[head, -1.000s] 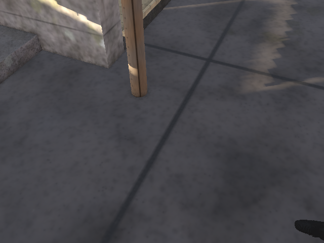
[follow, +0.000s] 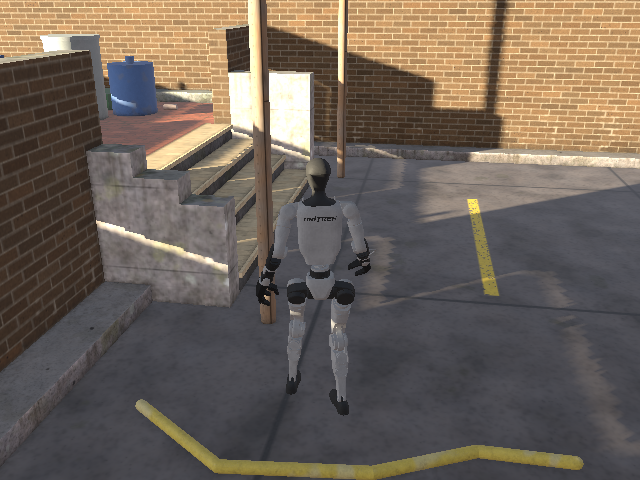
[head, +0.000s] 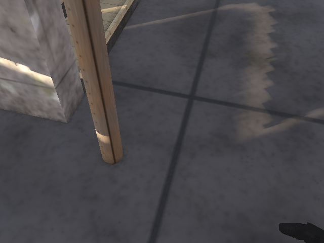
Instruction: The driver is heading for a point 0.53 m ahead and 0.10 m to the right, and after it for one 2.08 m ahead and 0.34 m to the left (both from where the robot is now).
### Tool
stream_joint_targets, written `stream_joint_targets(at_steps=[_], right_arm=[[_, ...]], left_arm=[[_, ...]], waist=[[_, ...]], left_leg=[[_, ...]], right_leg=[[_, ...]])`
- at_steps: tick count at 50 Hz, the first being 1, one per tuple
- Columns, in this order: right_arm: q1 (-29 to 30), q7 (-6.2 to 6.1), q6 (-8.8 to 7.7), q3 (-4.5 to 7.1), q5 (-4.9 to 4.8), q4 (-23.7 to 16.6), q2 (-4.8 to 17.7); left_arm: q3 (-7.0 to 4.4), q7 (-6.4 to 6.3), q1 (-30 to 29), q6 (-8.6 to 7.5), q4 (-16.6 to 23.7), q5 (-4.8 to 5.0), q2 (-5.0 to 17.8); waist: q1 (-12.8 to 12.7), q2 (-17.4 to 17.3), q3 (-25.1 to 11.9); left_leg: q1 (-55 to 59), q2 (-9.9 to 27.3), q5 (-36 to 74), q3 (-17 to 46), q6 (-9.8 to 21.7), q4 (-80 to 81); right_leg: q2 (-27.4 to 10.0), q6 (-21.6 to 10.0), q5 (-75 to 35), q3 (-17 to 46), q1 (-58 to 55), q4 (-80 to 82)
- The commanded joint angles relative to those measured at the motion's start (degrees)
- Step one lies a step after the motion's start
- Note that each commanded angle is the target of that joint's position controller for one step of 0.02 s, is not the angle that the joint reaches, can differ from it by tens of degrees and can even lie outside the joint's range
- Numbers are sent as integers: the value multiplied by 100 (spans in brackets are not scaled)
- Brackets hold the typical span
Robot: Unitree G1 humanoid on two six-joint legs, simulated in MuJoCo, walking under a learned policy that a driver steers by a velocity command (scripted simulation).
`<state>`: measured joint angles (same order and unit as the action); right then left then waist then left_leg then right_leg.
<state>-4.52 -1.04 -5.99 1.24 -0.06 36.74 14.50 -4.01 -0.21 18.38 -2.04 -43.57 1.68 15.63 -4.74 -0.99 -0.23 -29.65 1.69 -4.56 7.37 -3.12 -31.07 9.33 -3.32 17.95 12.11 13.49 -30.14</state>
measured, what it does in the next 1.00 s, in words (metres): walks ahead, turning right: left foot, then right foot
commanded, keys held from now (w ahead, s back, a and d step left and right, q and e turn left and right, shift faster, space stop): w+e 0.64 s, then q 0.36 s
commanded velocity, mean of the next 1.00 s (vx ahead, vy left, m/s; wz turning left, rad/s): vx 0.41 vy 0.00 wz -0.38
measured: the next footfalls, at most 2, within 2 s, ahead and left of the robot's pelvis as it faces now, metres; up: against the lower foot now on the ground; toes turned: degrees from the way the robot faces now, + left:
left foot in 0.02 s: +0.17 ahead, +0.14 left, +0.00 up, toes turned -6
right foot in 0.56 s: +0.37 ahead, -0.18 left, +0.00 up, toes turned -23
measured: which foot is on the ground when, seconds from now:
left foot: up 0.00-0.00, down 0.02-0.56, up 0.58-1.00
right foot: down 0.00-0.02, up 0.04-0.54, down 0.56-1.00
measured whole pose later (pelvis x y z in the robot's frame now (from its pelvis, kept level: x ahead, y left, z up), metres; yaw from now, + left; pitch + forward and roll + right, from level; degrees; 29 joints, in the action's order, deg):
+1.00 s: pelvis +0.43 -0.13 +0.00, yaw -21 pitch +2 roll -3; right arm -9.8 2.1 -3.3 1.9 -0.2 42.0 15.0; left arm -2.5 -0.9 12.1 -1.5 -44.2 -0.5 14.6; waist -1.5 -3.1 0.9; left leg -32.1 2.9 -2.6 0.6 0.1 -35.8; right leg 6.0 -4.5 17.4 -4.0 4.4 -20.1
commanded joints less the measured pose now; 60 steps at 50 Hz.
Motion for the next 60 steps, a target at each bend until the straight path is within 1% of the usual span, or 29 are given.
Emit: stream_joint_targets(at_steps=[1, 2, 3, 4, 5, 6, 11, 16, 23, 25, 27, 28, 29, 30, 31, 32, 33, 34, 38, 43, 46, 49, 52, 53, 54, 55, 56, 58, 60], right_arm=[[-977, -31, -134, 381, -5, -199, 945], [-1611, -87, -105, 459, 107, -138, 1282], [-2024, -1, -56, 546, 148, 48, 1545], [-1729, 21, -61, 456, 59, -83, 1094], [-1529, 15, -32, 391, 19, -88, 884], [-1298, 19, -21, 335, 95, -136, 793], [-1129, 15, -32, 295, 90, 105, 612], [-1275, -30, 41, 365, 98, 381, 837], [-1585, 30, 99, 490, -100, 701, 1183], [-1490, -33, 189, 571, -69, 738, 1435], [-1439, -86, 274, 582, -107, 771, 1471], [-1481, -90, 251, 509, -111, 669, 1286], [-1909, -2, 134, 227, 194, 342, 425], [-1586, 66, -112, 199, 18, 188, 686], [-869, 106, -228, 321, -227, 38, 1105], [-704, 91, -282, 277, -200, -25, 1034], [-783, 50, -256, 284, -58, 122, 1017], [-960, 48, -173, 324, 21, 216, 1067], [-1285, 47, 119, 256, 33, 451, 723], [-565, 143, 131, 140, -25, 352, 449], [-335, 242, 152, 200, -67, 213, 613], [-206, 355, 192, 270, -3, -4, 738], [-899, 398, 194, 388, 20, 25, 887], [-1360, 323, 189, 522, 60, 35, 1326], [-1471, 240, 222, 594, 128, -84, 1782], [-1597, 193, 260, 483, 147, -118, 1342], [-1250, 167, 300, 457, 77, -256, 1180], [-728, 93, 445, 391, -68, -395, 939], [-467, 57, 570, 418, -21, -484, 1012]], left_arm=[[-29, -5, -118, -51, 410, -60, 261], [99, 8, 128, -92, 481, -85, -189], [77, 27, 358, -176, 772, 69, 166], [-42, 14, 204, -151, 653, 63, 644], [-104, 20, -196, -104, 683, 4, 777], [-83, 22, -421, -64, 702, -101, 662], [-96, 112, -476, 30, 835, -39, 433], [-42, 196, -1049, 31, 1011, -60, 293], [19, 393, -1945, 29, 1378, -29, 219], [-51, 442, -1822, -8, 1414, -57, 370], [-284, 403, -636, -1, 1136, -50, 743], [-470, 285, 384, 62, 863, -22, 1108], [-566, 168, 498, 73, 849, 22, 1849], [-471, 184, 728, -18, 1055, -13, 1641], [-362, 206, 638, -89, 923, -68, 1243], [-303, 194, 337, -122, 899, -47, 1068], [-199, 178, -206, -119, 971, -83, 817], [-117, 161, -571, -126, 1050, -159, 610], [-80, 92, -710, -231, 753, -235, 661], [-30, -30, -598, -191, 413, -282, 653], [-70, -58, -559, -109, 244, -274, 799], [-115, -123, -596, 66, 168, -186, 864], [-134, -249, -737, 227, 243, -79, 856], [-116, -280, -632, 194, 352, -178, 827], [-2, -218, -285, 125, 533, -401, 470], [33, -113, -322, 80, 485, -326, 562], [-12, -66, -513, 100, 509, -163, 753], [-14, -125, -916, 228, 544, -187, 686], [-5, -157, -887, 329, 563, -192, 553]], waist=[[807, 535, -609], [908, -523, -1128], [755, -1943, -1302], [868, -1096, -747], [909, -720, -221], [826, -401, -57], [600, -636, 57], [712, -397, 147], [949, -373, 549], [787, -480, 368], [79, -429, -324], [-348, -39, -866], [176, 1759, -1254], [-146, 1491, -2420], [-324, 857, -1621], [-111, 583, -1034], [216, 221, -623], [462, 292, -459], [723, 295, -356], [384, 419, -276], [275, 431, -193], [267, 435, -93], [648, 334, -405], [789, -267, -900], [523, -1465, -1377], [723, -1323, -2200], [734, -762, -1845], [578, 97, -934], [345, -231, -584]], left_leg=[[2507, 456, -503, 203, 488, 443], [3904, 1636, -1045, 1689, 1022, 737], [4242, 2466, -2599, 4006, 1655, 1302], [3832, 2211, -3364, 3725, 1562, 1467], [3327, 1898, -2922, 2754, 1336, 1453], [2941, 1644, -2362, 2185, 1257, 1545], [2242, 1163, -511, 392, 1259, 2057], [2601, 1272, 238, -428, 1271, 2183], [3202, 1587, 692, -1145, 1094, 1934], [3246, 1530, 2151, -1487, 971, 1439], [3010, 1292, 4043, -1879, 774, -314], [1850, 1076, 3261, -1903, 538, -1800], [-775, 161, -2315, -1733, 147, -4029], [-1633, -293, -3059, -331, 131, -5063], [-2187, 11, -2411, -171, 257, -5068], [-2085, 237, -1872, -241, 346, -4596], [-1623, 477, -1531, -302, 297, -4157], [-1088, 625, -1363, -306, 236, -3857], [-316, 542, -877, -555, 0, -3079], [152, 317, 1078, -648, 134, -1086], [-15, 220, 931, -565, 233, -664], [-409, 141, -96, -657, 392, -479], [569, -206, 110, -896, 724, 309], [1740, 287, 2461, -5, 1107, 428], [3348, 1695, 4962, 2019, 2241, 337], [3913, 2022, 4251, 2904, 2768, 633], [3588, 1775, 3282, 2407, 2501, 697], [2418, 1273, 1760, 1654, 1940, 968], [1508, 782, 907, 1323, 1663, 1214]], right_leg=[[-921, -424, 669, 1054, 1081, -603], [-265, -36, 1684, 60, 2193, -2495], [-396, 58, 1895, -328, 3474, -3629], [-779, 185, 1279, -237, 3760, -4265], [-901, 248, 767, -396, 3845, -4427], [-1033, 297, 402, -530, 3715, -4424], [-1362, 472, -619, -632, 3203, -3929], [-1429, 541, -1515, -707, 3249, -2549], [-1338, 140, -1346, -1260, 2798, -969], [-1120, -52, -818, -1595, 2107, -728], [-565, -392, -875, -1936, 391, -253], [-639, -644, -1121, -1475, -1382, -164], [-2309, -1539, -1141, 1442, -3367, -6], [-2977, -2244, 156, 3710, -3918, 1131], [-2764, -1863, 52, 2945, -3492, 1314], [-2534, -1640, -274, 2222, -2659, 1309], [-2369, -1421, -1320, 1507, -1723, 1283], [-2205, -1329, -2509, 952, -1041, 1333], [-1977, -1201, -4846, -322, -56, 1499], [-1679, -750, -4488, -1243, -145, 1593], [-1969, -763, -4276, -1203, -709, 1458], [-2241, -779, -4455, -1070, -1281, 894], [-1981, -435, -5025, -1271, -1188, -541], [-1471, -34, -4009, -1563, -496, -1808], [-366, 472, 603, -1686, 1467, -3804], [-196, 569, 2037, -639, 2116, -4726], [-526, 558, 1756, -382, 2355, -4963], [-865, 591, 1150, -532, 2455, -4262], [-832, 655, 836, -747, 1822, -3112]])
Velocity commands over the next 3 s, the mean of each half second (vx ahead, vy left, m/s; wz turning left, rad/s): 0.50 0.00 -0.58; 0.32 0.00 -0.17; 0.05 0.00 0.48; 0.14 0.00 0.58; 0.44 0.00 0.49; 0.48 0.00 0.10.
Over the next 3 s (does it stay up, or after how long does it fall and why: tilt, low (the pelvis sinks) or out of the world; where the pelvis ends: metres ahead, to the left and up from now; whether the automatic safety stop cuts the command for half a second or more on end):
stays up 0.94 0.05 0.01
